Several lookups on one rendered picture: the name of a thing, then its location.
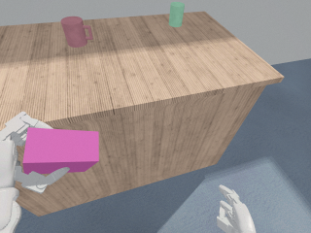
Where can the sponge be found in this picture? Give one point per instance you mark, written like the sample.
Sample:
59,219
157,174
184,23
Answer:
47,150

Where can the robot left hand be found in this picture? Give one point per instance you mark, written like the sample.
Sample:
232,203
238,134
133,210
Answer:
13,135

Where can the table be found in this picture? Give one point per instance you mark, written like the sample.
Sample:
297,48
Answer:
164,100

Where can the robot left forearm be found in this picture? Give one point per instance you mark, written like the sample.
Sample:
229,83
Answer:
10,210

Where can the robot right hand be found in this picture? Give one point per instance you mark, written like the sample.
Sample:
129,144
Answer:
238,217

